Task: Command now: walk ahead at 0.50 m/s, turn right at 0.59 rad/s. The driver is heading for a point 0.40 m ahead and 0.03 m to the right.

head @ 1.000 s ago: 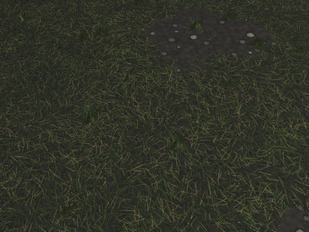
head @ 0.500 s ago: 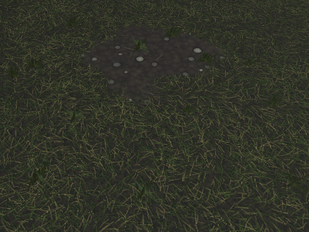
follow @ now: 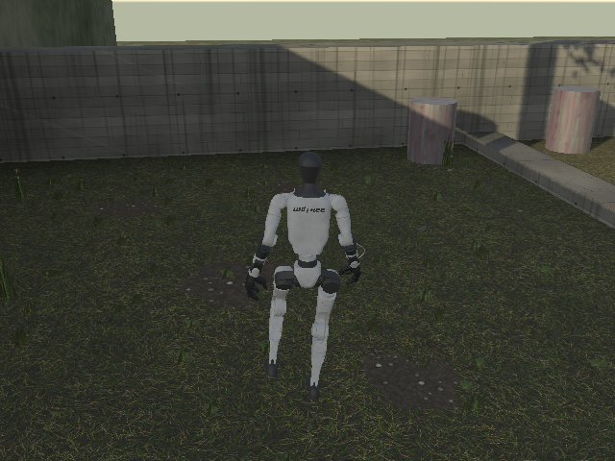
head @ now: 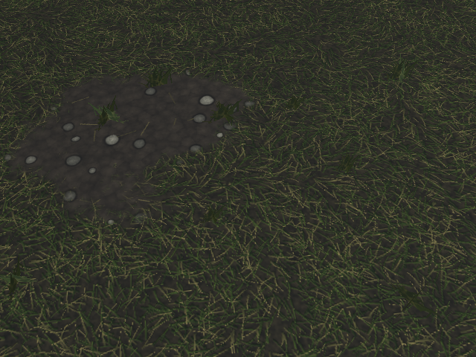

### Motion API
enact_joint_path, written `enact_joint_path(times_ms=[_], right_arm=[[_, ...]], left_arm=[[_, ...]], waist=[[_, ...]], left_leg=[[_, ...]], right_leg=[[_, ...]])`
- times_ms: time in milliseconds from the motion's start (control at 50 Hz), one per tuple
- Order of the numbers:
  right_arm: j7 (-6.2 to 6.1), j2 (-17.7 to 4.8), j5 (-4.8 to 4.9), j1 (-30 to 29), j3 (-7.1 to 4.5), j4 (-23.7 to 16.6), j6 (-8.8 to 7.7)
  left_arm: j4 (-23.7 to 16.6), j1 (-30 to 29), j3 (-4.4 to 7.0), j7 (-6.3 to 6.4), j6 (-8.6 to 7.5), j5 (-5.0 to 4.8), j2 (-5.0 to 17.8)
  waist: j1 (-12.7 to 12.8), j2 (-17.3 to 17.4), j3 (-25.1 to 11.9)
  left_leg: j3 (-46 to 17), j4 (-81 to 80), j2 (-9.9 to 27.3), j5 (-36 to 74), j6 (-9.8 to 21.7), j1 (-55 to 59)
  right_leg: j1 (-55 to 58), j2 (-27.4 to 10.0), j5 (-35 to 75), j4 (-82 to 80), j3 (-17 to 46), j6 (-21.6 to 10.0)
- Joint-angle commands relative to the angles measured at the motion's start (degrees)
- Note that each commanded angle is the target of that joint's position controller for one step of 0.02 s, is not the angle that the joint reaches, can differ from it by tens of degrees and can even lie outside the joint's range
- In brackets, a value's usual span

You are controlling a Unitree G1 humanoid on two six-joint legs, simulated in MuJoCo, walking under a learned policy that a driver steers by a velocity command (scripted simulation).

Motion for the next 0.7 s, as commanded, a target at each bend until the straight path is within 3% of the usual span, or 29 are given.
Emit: enact_joint_path(times_ms=[20,180,220,260,280,300,320,340,360,380,400,440,520,580,620,660,700], right_arm=[[0.19,-4.19,0.06,-1.95,-0.67,-3.91,0.55],[0.9,-4.73,0.9,-14.47,0.68,-9.77,-0.75],[0.69,-6.02,1.13,-11.3,0.51,-9.69,-1.27],[-0.36,-8.8,1.31,0.74,-0.63,-6.2,-1.98],[-1.16,-10.59,0.88,9.32,-1.33,-4.45,-2.73],[-2.23,-14.96,-0.59,18.05,-2.09,-4.3,-2.95],[-1.99,-18.35,-0.94,13.47,-2.84,-4.99,-2.24],[-1.55,-12.28,0.74,9.02,-1.96,-5.98,-1.7],[-1.3,-7.27,1.39,5.69,-0.58,-6.24,-1.82],[-1.0,-4.97,1.29,4.81,0.23,-5.65,-2.01],[-1.04,-4.37,1.49,5.67,0.59,-4.78,-2.41],[-0.72,-5.27,1.85,7.05,0.6,-2.98,-3.32],[-0.56,-6.63,1.51,6.23,0.59,-1.82,-3.3],[-0.4,-6.93,1.64,6.28,0.77,-0.88,-2.51],[-0.2,-7.76,1.74,8.24,0.53,0.24,-1.9],[-0.23,-8.2,1.94,9.22,0.36,1.05,-1.13],[-0.6,-7.34,2.15,9.22,0.63,1.52,-0.39]], left_arm=[[-3.09,3.33,1.52,0.13,-1.01,0.0,8.17],[-3.16,9.54,1.48,1.03,-0.56,0.88,9.26],[-3.99,7.31,1.73,1.45,-0.66,1.04,10.34],[-5.17,3.46,2.0,0.99,-1.11,1.03,11.75],[-5.59,2.33,1.84,0.37,-1.57,0.51,11.15],[-7.45,4.11,0.35,0.2,-1.98,0.1,5.5],[-8.32,12.8,0.04,0.52,-1.5,-1.39,3.14],[-5.69,11.6,0.48,1.18,-0.41,1.01,7.51],[-5.67,7.62,0.64,0.83,-0.01,1.4,7.4],[-6.08,5.49,0.47,0.6,0.26,1.47,6.3],[-6.41,4.23,0.39,0.21,0.79,1.75,5.63],[-6.61,4.6,0.15,-0.45,1.93,1.95,4.52],[-7.5,1.7,-0.74,-0.91,2.79,1.72,3.19],[-8.28,-3.22,-2.17,-1.22,3.1,1.67,1.77],[-8.37,-5.47,-2.55,-1.0,3.15,1.58,2.2],[-8.19,-6.39,-2.77,-0.64,2.77,1.57,2.5],[-7.53,-6.01,-3.04,-0.12,1.92,2.05,2.64]], waist=[[0.23,-3.75,-1.05],[4.33,-5.75,-0.35],[1.9,-6.46,-0.71],[-3.68,-5.67,-5.84],[-8.21,-2.94,-10.89],[-9.84,4.5,-19.75],[-2.95,17.68,-22.72],[-1.6,5.93,-15.58],[-1.41,0.7,-8.79],[-0.98,-0.9,-6.23],[-0.92,1.66,-5.42],[-0.06,5.21,-6.07],[1.14,5.13,-7.72],[-0.11,6.9,-7.65],[-1.4,7.0,-7.86],[-1.8,6.31,-7.1],[-0.65,3.25,-5.87]], left_leg=[[2.41,-5.67,-1.5,5.87,-1.07,-4.24],[2.03,-22.33,-6.12,10.89,1.07,-4.34],[1.28,-26.91,-7.24,8.93,2.55,3.09],[2.41,-30.25,-10.29,5.45,4.68,20.92],[-0.28,-33.08,-6.72,6.5,6.38,33.98],[-14.73,-33.26,8.7,2.28,8.89,46.24],[-41.15,-40.62,19.9,11.76,16.84,51.66],[-38.04,-39.89,17.55,13.18,17.28,43.52],[-26.62,-39.4,14.26,21.98,16.55,35.94],[-18.4,-39.69,11.23,31.85,15.47,31.73],[-12.8,-40.31,8.89,38.52,14.42,29.77],[-7.0,-41.1,6.63,47.91,13.96,27.02],[-1.23,-42.09,5.75,49.6,14.73,25.83],[2.63,-42.43,3.53,44.92,13.2,23.02],[1.81,-41.45,3.81,40.64,13.02,23.8],[-0.06,-39.9,4.52,33.62,12.69,24.09],[-0.86,-36.69,3.07,20.89,9.68,21.46]], right_leg=[[2.07,-14.6,22.39,-6.67,14.09,-5.8],[11.29,-15.8,28.8,-1.58,18.53,-4.48],[9.94,-16.27,31.71,0.74,19.64,-2.67],[5.39,-13.65,42.15,11.31,18.29,0.11],[-0.27,-10.04,36.87,23.18,15.96,1.44],[-7.47,-5.81,12.93,40.3,10.59,2.73],[-22.22,2.28,-22.96,52.96,5.99,4.51],[-24.63,-3.36,-18.22,56.85,7.0,4.33],[-23.48,-4.59,-14.23,55.47,6.07,5.03],[-22.5,-5.86,-12.9,53.15,5.53,5.66],[-21.66,-6.85,-12.37,50.54,5.39,6.19],[-18.76,-5.85,-11.27,47.92,4.74,7.18],[-18.13,-5.62,-7.13,38.52,3.58,8.3],[-12.04,-7.13,-1.06,26.22,0.15,8.58],[-9.48,-7.27,0.05,21.34,-1.13,8.66],[-7.25,-7.49,0.23,16.1,-1.68,7.99],[-0.68,-8.38,6.1,4.47,-0.42,6.63]])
